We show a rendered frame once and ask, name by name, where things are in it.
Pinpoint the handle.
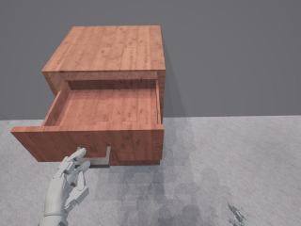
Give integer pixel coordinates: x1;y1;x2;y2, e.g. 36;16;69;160
75;146;111;169

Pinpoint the drawer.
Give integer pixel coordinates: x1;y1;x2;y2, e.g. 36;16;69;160
10;77;165;162

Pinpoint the left robot hand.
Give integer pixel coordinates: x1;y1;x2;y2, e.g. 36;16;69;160
43;148;90;219

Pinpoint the right robot hand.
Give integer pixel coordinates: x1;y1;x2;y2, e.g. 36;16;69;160
228;202;257;226

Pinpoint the robot left forearm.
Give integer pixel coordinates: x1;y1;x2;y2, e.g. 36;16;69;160
38;215;69;226

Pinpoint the cabinet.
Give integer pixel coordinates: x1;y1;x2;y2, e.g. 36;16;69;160
41;25;166;167

